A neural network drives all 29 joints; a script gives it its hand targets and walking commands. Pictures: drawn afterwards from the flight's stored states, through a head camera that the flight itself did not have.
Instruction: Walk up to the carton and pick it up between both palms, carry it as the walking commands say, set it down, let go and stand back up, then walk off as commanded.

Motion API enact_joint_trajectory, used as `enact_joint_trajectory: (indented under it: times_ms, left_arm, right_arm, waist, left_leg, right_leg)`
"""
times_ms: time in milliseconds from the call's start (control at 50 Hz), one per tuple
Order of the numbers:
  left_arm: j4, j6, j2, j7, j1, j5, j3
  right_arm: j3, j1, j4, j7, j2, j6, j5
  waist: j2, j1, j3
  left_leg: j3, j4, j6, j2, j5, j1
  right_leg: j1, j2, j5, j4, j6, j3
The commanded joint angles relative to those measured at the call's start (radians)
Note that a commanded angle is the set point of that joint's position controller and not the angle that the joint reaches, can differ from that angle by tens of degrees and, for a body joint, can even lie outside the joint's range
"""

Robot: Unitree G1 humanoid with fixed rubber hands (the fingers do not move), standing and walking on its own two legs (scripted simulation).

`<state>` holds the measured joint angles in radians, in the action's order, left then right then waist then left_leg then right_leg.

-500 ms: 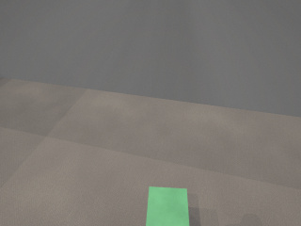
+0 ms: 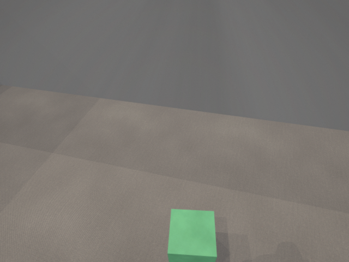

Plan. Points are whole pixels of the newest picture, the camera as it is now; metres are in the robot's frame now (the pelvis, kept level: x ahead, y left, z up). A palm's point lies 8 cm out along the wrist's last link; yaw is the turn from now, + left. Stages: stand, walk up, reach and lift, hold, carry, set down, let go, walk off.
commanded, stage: stand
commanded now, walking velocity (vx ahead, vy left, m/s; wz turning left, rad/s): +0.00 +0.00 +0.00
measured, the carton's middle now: (191, 240) +0.42 -0.04 -0.65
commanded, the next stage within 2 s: walk off in 0.68 s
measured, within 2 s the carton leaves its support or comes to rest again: neither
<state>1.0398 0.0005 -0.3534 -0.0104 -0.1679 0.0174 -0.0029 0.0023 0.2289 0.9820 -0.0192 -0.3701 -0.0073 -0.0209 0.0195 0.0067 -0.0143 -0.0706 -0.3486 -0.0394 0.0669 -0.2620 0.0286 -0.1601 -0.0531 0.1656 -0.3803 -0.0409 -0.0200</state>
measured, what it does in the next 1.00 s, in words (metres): stands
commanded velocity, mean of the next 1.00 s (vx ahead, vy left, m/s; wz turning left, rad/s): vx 0.00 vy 0.00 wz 0.10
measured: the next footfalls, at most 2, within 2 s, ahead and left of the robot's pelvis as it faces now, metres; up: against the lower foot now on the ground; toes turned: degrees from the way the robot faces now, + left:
left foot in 1.44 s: +0.00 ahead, +0.19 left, +0.00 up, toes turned +12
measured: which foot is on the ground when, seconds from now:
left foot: down 0.00-1.00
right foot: down 0.00-1.00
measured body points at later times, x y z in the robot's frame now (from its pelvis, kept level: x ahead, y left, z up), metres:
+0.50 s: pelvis +0.00 +0.00 +0.00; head -0.01 -0.01 +0.45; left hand +0.09 +0.30 -0.12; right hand +0.08 -0.31 -0.13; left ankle -0.04 +0.10 -0.74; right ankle +0.03 -0.09 -0.74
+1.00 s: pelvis +0.00 +0.00 +0.00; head -0.01 -0.01 +0.45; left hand +0.08 +0.30 -0.12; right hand +0.06 -0.31 -0.13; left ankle -0.04 +0.10 -0.74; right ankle +0.03 -0.09 -0.74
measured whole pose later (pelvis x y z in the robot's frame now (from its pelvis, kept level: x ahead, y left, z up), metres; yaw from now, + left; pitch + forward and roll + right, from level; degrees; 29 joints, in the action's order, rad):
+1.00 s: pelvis +0.00 +0.00 +0.00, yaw -1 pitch -3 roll +0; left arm 1.11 0.01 -0.35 -0.02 -0.14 0.01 -0.03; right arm 0.01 0.17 1.07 -0.01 -0.37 0.01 0.00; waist 0.02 0.00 -0.02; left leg -0.06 -0.31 -0.04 0.06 -0.24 0.01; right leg -0.15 -0.06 0.14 -0.34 -0.04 -0.03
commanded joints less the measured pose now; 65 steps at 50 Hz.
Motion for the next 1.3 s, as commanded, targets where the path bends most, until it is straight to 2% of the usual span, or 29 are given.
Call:
enact_joint_trajectory:
  times_ms: [0, 60, 80, 180, 260, 380, 400, 700, 840, 860, 880, 920, 980, 1040, 1080, 1100, 1120, 1140, 1160, 1180, 1200, 1220, 1240, 1280]
  left_arm:
    - [-0.055, -0.025, -0.199, -0.011, 0.062, -0.003, 0.039]
    - [-0.049, -0.024, -0.192, -0.011, 0.066, -0.005, 0.034]
    - [-0.044, -0.022, -0.189, -0.012, 0.062, -0.004, 0.033]
    - [-0.037, -0.025, -0.198, -0.012, 0.076, -0.010, 0.031]
    - [-0.032, -0.025, -0.186, -0.012, 0.081, -0.008, 0.025]
    - [-0.021, -0.024, -0.199, -0.014, 0.089, -0.007, 0.024]
    - [-0.021, -0.025, -0.194, -0.014, 0.085, -0.008, 0.021]
    - [-0.001, -0.028, -0.198, -0.011, 0.086, -0.007, 0.023]
    - [0.003, -0.027, -0.206, -0.012, 0.087, -0.008, 0.023]
    - [0.010, -0.021, -0.189, -0.016, 0.082, -0.010, 0.018]
    - [0.022, -0.010, -0.167, -0.015, 0.038, -0.012, 0.015]
    - [0.038, 0.011, -0.091, -0.015, 0.011, -0.010, -0.006]
    - [0.033, 0.020, -0.137, -0.027, -0.011, -0.008, 0.007]
    - [0.028, 0.025, -0.160, -0.042, -0.028, -0.007, 0.021]
    - [0.026, 0.025, -0.173, -0.045, -0.056, -0.005, 0.030]
    - [0.020, 0.025, -0.175, -0.049, -0.049, -0.006, 0.030]
    - [0.012, 0.023, -0.159, -0.055, -0.053, -0.002, 0.029]
    - [0.005, 0.024, -0.169, -0.058, -0.044, 0.000, 0.033]
    - [-0.012, 0.021, -0.165, -0.061, -0.025, 0.005, 0.036]
    - [-0.026, 0.021, -0.155, -0.061, -0.001, 0.007, 0.037]
    - [-0.035, 0.021, -0.133, -0.064, 0.005, 0.003, 0.035]
    - [-0.035, 0.026, -0.126, -0.063, 0.010, 0.005, 0.036]
    - [-0.040, 0.029, -0.122, -0.061, 0.010, 0.003, 0.038]
    - [-0.047, 0.039, -0.134, -0.056, 0.016, 0.010, 0.045]
  right_arm:
    - [-0.042, -0.051, -0.050, -0.010, -0.182, -0.020, 0.007]
    - [-0.040, -0.050, -0.040, -0.012, -0.186, -0.020, 0.006]
    - [-0.040, -0.056, -0.035, -0.012, -0.193, -0.018, 0.007]
    - [-0.034, -0.063, -0.023, -0.011, -0.185, -0.016, 0.010]
    - [-0.034, -0.071, -0.014, -0.012, -0.191, -0.018, 0.010]
    - [-0.030, -0.077, -0.002, -0.012, -0.190, -0.017, 0.015]
    - [-0.031, -0.079, 0.002, -0.013, -0.193, -0.017, 0.013]
    - [-0.033, -0.089, 0.026, -0.007, -0.195, -0.018, 0.011]
    - [-0.032, -0.098, 0.029, -0.005, -0.192, -0.017, 0.009]
    - [-0.027, -0.093, 0.032, -0.004, -0.177, -0.011, 0.015]
    - [-0.021, -0.090, 0.041, -0.001, -0.149, -0.001, 0.017]
    - [-0.001, -0.052, 0.056, 0.002, -0.079, 0.024, 0.024]
    - [-0.010, -0.046, 0.049, -0.001, -0.112, 0.041, 0.022]
    - [-0.016, -0.040, 0.029, -0.002, -0.114, 0.039, 0.022]
    - [-0.015, -0.043, 0.021, -0.006, -0.098, 0.043, 0.022]
    - [-0.020, -0.032, 0.019, -0.006, -0.100, 0.045, 0.018]
    - [-0.026, -0.019, 0.015, -0.006, -0.101, 0.050, 0.016]
    - [-0.032, -0.005, 0.016, -0.006, -0.103, 0.053, 0.006]
    - [-0.036, -0.001, 0.016, -0.005, -0.105, 0.056, -0.001]
    - [-0.039, -0.012, 0.006, -0.002, -0.100, 0.056, -0.003]
    - [-0.032, -0.017, 0.003, 0.001, -0.071, 0.053, -0.005]
    - [-0.032, -0.003, 0.000, 0.006, -0.061, 0.051, -0.003]
    - [-0.029, 0.002, 0.002, 0.011, -0.050, 0.051, 0.000]
    - [-0.023, 0.005, -0.001, 0.014, -0.017, 0.055, 0.009]
  waist:
    - [-0.017, -0.001, 0.001]
    - [-0.031, -0.003, 0.005]
    - [-0.015, 0.000, 0.011]
    - [-0.026, 0.000, 0.005]
    - [-0.005, -0.004, 0.015]
    - [-0.018, -0.005, 0.018]
    - [-0.031, -0.003, 0.024]
    - [-0.022, -0.003, 0.004]
    - [-0.021, -0.002, -0.002]
    - [-0.015, -0.002, 0.017]
    - [-0.025, 0.009, 0.019]
    - [-0.020, 0.000, 0.016]
    - [-0.028, 0.006, 0.015]
    - [-0.065, 0.002, 0.022]
    - [-0.089, 0.011, 0.018]
    - [-0.116, 0.009, 0.033]
    - [-0.153, 0.015, 0.039]
    - [-0.170, 0.008, 0.044]
    - [-0.148, 0.007, 0.037]
    - [-0.102, -0.001, 0.036]
    - [-0.073, -0.003, 0.018]
    - [-0.072, -0.018, 0.018]
    - [-0.072, -0.021, 0.006]
    - [-0.103, -0.020, -0.001]
  left_leg:
    - [-0.142, 0.079, 0.011, -0.141, 0.115, 0.132]
    - [-0.136, 0.072, 0.014, -0.143, 0.133, 0.124]
    - [-0.134, 0.072, 0.014, -0.141, 0.138, 0.111]
    - [-0.135, 0.079, 0.013, -0.147, 0.148, 0.116]
    - [-0.128, 0.072, 0.016, -0.146, 0.169, 0.108]
    - [-0.129, 0.078, 0.013, -0.150, 0.197, 0.097]
    - [-0.125, 0.078, 0.014, -0.149, 0.191, 0.089]
    - [-0.121, 0.104, 0.006, -0.152, 0.124, 0.096]
    - [-0.113, 0.105, 0.010, -0.150, 0.134, 0.099]
    - [-0.117, 0.110, 0.001, -0.159, 0.166, 0.092]
    - [-0.110, 0.107, -0.009, -0.158, 0.139, 0.086]
    - [-0.111, 0.076, 0.003, -0.147, 0.168, 0.099]
    - [-0.109, 0.005, 0.011, -0.141, 0.170, 0.146]
    - [-0.108, -0.062, 0.008, -0.122, 0.117, 0.220]
    - [-0.073, -0.154, 0.013, -0.081, 0.041, 0.275]
    - [-0.051, -0.223, 0.016, -0.068, -0.054, 0.283]
    - [-0.036, -0.355, 0.018, -0.055, -0.187, 0.303]
    - [-0.016, -0.517, 0.026, -0.061, -0.283, 0.324]
    - [-0.005, -0.604, 0.040, -0.076, -0.315, 0.353]
    - [-0.006, -0.636, 0.045, -0.099, -0.317, 0.354]
    - [0.003, -0.646, 0.049, -0.109, -0.315, 0.370]
    - [0.005, -0.612, 0.057, -0.124, -0.302, 0.358]
    - [0.021, -0.591, 0.062, -0.113, -0.277, 0.358]
    - [0.053, -0.491, 0.073, -0.103, -0.228, 0.305]
  right_leg:
    - [0.098, 0.147, -0.064, 0.053, -0.001, -0.188]
    - [0.096, 0.153, -0.100, 0.052, -0.003, -0.187]
    - [0.096, 0.149, -0.099, 0.054, 0.000, -0.190]
    - [0.092, 0.147, -0.113, 0.051, -0.002, -0.186]
    - [0.101, 0.150, -0.142, 0.048, -0.003, -0.186]
    - [0.106, 0.153, -0.184, 0.042, -0.009, -0.185]
    - [0.110, 0.150, -0.176, 0.047, -0.004, -0.184]
    - [0.098, 0.149, -0.108, 0.069, -0.009, -0.193]
    - [0.100, 0.150, -0.147, 0.069, -0.009, -0.193]
    - [0.106, 0.155, -0.165, 0.061, -0.014, -0.182]
    - [0.102, 0.155, -0.175, 0.066, -0.019, -0.179]
    - [0.105, 0.159, -0.185, 0.063, 0.000, -0.166]
    - [0.104, 0.184, -0.187, 0.040, 0.004, -0.167]
    - [0.113, 0.221, -0.153, 0.045, -0.027, -0.188]
    - [0.123, 0.282, -0.152, 0.070, -0.071, -0.237]
    - [0.126, 0.328, -0.177, 0.084, -0.099, -0.258]
    - [0.106, 0.377, -0.191, 0.102, -0.143, -0.288]
    - [0.092, 0.416, -0.204, 0.105, -0.183, -0.305]
    - [0.065, 0.435, -0.178, 0.113, -0.201, -0.291]
    - [0.026, 0.444, -0.151, 0.112, -0.207, -0.278]
    - [0.004, 0.425, -0.133, 0.113, -0.201, -0.237]
    - [-0.006, 0.388, -0.111, 0.098, -0.174, -0.179]
    - [-0.031, 0.357, -0.078, 0.100, -0.150, -0.134]
    - [-0.083, 0.320, 0.060, 0.087, -0.106, -0.067]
